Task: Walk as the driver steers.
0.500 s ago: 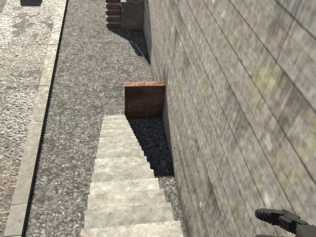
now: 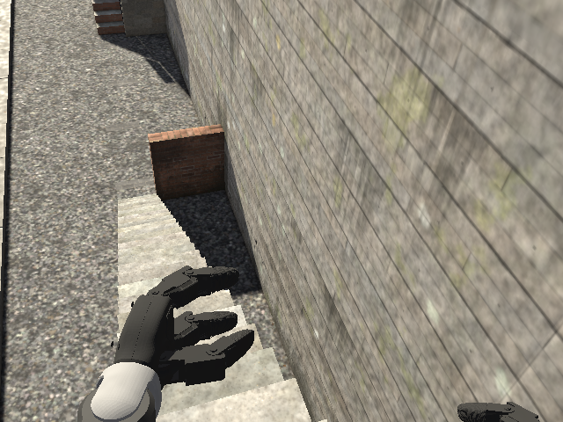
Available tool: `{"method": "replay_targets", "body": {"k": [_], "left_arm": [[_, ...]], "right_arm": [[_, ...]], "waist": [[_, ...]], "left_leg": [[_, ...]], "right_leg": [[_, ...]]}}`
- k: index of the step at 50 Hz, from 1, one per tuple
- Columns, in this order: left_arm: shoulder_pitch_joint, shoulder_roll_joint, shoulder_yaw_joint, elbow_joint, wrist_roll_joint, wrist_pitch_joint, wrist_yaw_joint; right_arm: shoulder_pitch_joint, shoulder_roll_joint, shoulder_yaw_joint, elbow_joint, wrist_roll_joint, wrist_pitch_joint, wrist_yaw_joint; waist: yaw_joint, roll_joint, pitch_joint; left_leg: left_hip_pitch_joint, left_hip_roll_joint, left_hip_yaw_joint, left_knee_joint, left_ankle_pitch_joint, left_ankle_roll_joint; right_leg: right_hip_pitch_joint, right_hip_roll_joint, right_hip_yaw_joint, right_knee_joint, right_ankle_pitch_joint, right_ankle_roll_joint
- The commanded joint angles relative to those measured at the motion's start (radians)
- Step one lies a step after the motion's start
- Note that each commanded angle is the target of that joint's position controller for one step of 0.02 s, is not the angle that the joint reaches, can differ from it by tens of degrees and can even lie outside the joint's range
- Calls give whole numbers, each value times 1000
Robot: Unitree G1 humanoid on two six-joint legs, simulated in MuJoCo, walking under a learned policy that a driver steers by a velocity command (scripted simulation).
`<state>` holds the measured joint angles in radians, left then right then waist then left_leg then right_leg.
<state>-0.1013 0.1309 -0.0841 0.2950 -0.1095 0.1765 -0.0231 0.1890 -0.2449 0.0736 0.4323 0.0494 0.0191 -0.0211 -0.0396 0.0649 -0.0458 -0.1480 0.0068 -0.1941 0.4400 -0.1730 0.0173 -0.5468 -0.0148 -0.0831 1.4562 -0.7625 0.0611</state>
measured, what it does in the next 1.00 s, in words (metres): shifts its weight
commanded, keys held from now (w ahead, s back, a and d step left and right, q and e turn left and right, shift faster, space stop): w+shift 1.00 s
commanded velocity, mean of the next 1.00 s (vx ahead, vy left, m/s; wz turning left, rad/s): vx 1.00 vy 0.00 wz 0.00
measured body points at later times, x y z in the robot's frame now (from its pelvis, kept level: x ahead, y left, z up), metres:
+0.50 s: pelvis -0.03 -0.01 -0.01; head -0.02 +0.03 +0.44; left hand +0.27 +0.16 -0.02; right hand +0.18 -0.22 -0.04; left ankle -0.05 +0.07 -0.77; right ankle -0.07 -0.17 -0.57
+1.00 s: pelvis -0.04 -0.06 -0.02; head -0.07 -0.01 +0.42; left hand +0.23 +0.12 +0.01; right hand +0.25 -0.21 +0.02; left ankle -0.05 +0.07 -0.77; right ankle -0.06 -0.17 -0.57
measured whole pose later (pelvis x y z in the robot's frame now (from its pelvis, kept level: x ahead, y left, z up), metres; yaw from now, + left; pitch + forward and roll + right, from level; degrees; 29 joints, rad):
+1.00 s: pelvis -0.04 -0.06 -0.02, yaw +1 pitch -4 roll -9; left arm -0.05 0.16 -0.14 0.25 -0.11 0.08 -0.05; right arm -0.04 -0.23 0.05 0.36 0.06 0.05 0.07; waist 0.08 0.05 0.00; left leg -0.19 0.11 -0.20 0.58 -0.32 -0.02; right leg -0.60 -0.04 -0.26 1.58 -0.67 0.06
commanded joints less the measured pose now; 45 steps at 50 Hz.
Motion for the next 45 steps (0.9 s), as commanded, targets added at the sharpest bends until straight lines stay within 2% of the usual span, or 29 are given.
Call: {"method": "replay_targets", "body": {"k": [1, 3, 6, 7, 8, 12, 13, 14, 17, 19, 20, 21, 22, 23, 25, 26, 28, 30, 31, 32, 33, 34, 35, 37, 38, 39, 43, 44, 45], "left_arm": [[-132, 38, 16, -102, 2, -12, -4], [-124, 25, 6, -112, -3, -17, -5], [-114, 39, 10, -110, -9, -28, -9], [-118, 40, 10, -110, -10, -29, -11], [-120, 39, 9, -109, -14, -28, -14], [-115, 42, 12, -110, -12, -25, -14], [-100, 50, 15, -100, -18, -30, -12], [-106, 53, 17, -103, -15, -35, -11], [-113, 56, 20, -109, -19, -43, -11], [-124, 59, 23, -118, -20, -42, -11], [-116, 73, 29, -120, -25, -44, -9], [-132, 83, 33, -125, -14, -41, -11], [-177, 66, 25, -149, 14, -22, -13], [-177, 67, 23, -149, 23, -16, -9], [-163, 52, 7, -148, 29, -17, -4], [-175, 16, -10, -153, 15, -28, -4], [-175, 11, -20, -156, 8, -42, -8], [-183, 11, -28, -163, 5, -52, -12], [-183, 12, -31, -166, 5, -56, -13], [-169, 18, -34, -170, -3, -71, -14], [-162, 12, -40, -166, -8, -84, -15], [-147, 15, -45, -180, 3, -88, -11], [-152, 10, -48, -180, 0, -94, -11], [-162, 11, -55, -183, 0, -109, -8], [-145, 10, -56, -179, -5, -111, -8], [-149, 20, -54, -180, -9, -112, -10], [-153, 18, -55, -185, -3, -118, -12], [-130, 27, -50, -173, 0, -121, -21], [-141, 26, -51, -180, 1, -123, -26]], "right_arm": [[-89, -84, -23, -130, -1, -16, -4], [-90, -102, -33, -137, 6, 2, -15], [-103, -108, -41, -145, 2, 5, -21], [-105, -107, -42, -145, 1, 5, -20], [-106, -106, -43, -144, -2, 0, -19], [-102, -105, -46, -133, 9, -14, -6], [-91, -107, -48, -120, 14, -14, -7], [-92, -109, -49, -119, 15, -11, -4], [-94, -114, -50, -106, 10, -13, 1], [-100, -114, -47, -100, 10, -16, 6], [-114, -122, -50, -94, 12, -24, 11], [-159, -117, -42, -106, 3, -33, 18], [-225, -103, -36, -132, -5, -32, 18], [-242, -87, -27, -141, -10, -35, 19], [-260, -71, -18, -155, -7, -36, 19], [-273, -63, -20, -155, 2, -31, 19], [-282, -75, -24, -159, -2, -19, 22], [-313, -77, -23, -166, 2, -17, 35], [-326, -77, -23, -167, 2, -16, 40], [-346, -80, -27, -168, 1, -16, 41], [-352, -82, -30, -164, 2, -13, 41], [-362, -75, -27, -163, -2, -15, 50], [-345, -75, -31, -154, -4, -15, 55], [-330, -69, -27, -160, -3, -7, 64], [-336, -72, -34, -163, -1, -4, 68], [-330, -75, -39, -164, 3, -2, 73], [-366, -80, -47, -183, 6, 5, 85], [-363, -99, -58, -177, 13, 8, 90], [-385, -99, -61, -186, 12, 14, 92]], "waist": [[3, 55, -73], [-1, 52, -91], [2, 50, -126], [3, 45, -123], [0, 67, -119], [2, 84, -128], [3, 70, -149], [3, 42, -142], [9, 47, -132], [13, 66, -131], [25, 82, -137], [35, 132, -145], [43, 110, -126], [47, 93, -134], [51, 50, -152], [52, 44, -140], [47, 37, -130], [53, 51, -94], [56, 52, -91], [65, 47, -110], [72, 13, -119], [88, -39, -112], [79, -60, -117], [74, -21, -82], [85, 27, -86], [77, 43, -95], [91, 46, -55], [102, 31, -44], [103, 30, -48]], "left_leg": [[249, 121, -28, 37, 989, -60], [298, 138, -37, 34, 1055, -87], [329, 148, -13, 42, 1061, -87], [325, 152, -9, 38, 1046, -84], [329, 159, 2, 29, 1041, -87], [355, 172, -11, 35, 1051, -89], [368, 176, -18, 35, 1031, -89], [362, 174, -28, 41, 1013, -80], [343, 181, -43, 39, 951, -63], [338, 184, -67, 44, 906, -50], [319, 187, -93, 40, 842, -40], [259, 180, -113, 28, 679, -11], [232, 186, -140, -17, 595, 28], [212, 189, -151, -27, 537, 48], [203, 184, -126, -20, 445, 55], [152, 174, -99, -16, 388, 63], [95, 172, -96, -41, 323, 74], [59, 175, -105, -56, 256, 91], [50, 174, -98, -53, 254, 98], [61, 170, -84, -30, 294, 102], [49, 163, -55, -15, 313, 98], [68, 140, -30, 22, 354, 99], [51, 135, -4, 37, 368, 94], [31, 132, 17, 50, 432, 82], [42, 134, 26, 62, 486, 78], [41, 137, 29, 70, 486, 74], [-23, 138, 26, 62, 426, 63], [-19, 139, 28, 74, 410, 64], [-29, 140, 45, 89, 446, 57]], "right_leg": [[-172, -12, -70, -136, 72, 47], [-176, -14, -56, -158, -2, 50], [-154, -25, -66, -193, 18, 69], [-155, -26, -73, -187, 25, 73], [-164, -30, -81, -163, 31, 72], [-208, -35, -64, -117, -31, 67], [-207, -40, -57, -109, -37, 69], [-221, -37, -55, -114, -42, 72], [-267, -36, -52, -68, -39, 72], [-311, -36, -35, -22, -36, 70], [-310, -39, -14, -25, -3, 77], [-297, -50, -4, -32, 50, 81], [-328, -45, -15, 0, 107, 84], [-316, -48, 2, 3, 126, 85], [-272, -45, -21, -16, 139, 99], [-231, -49, -49, -1, 140, 106], [-195, -50, -75, 16, 151, 114], [-199, -57, -70, 15, 143, 109], [-190, -61, -72, 1, 149, 108], [-156, -68, -67, -52, 174, 112], [-113, -71, -89, -97, 219, 114], [-89, -57, -113, -132, 261, 103], [-59, -60, -124, -135, 296, 98], [-66, -64, -132, -99, 284, 91], [-67, -70, -125, -95, 266, 88], [-62, -69, -123, -93, 239, 88], [-48, -60, -130, -106, 232, 79], [-62, -56, -133, -109, 195, 78], [-40, -55, -128, -126, 236, 74]]}}
Velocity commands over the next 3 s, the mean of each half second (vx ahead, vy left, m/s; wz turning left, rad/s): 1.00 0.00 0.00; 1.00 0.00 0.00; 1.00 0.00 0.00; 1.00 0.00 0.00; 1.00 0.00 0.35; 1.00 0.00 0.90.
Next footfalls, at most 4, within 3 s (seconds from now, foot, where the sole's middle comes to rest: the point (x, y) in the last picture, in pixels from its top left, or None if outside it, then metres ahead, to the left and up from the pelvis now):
1.92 right None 0.07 -0.25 -0.76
2.86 left None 0.53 0.08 -1.19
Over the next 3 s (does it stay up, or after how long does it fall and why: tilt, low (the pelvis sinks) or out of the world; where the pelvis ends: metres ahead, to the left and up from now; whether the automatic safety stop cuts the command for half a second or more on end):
stays up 0.59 0.05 -0.45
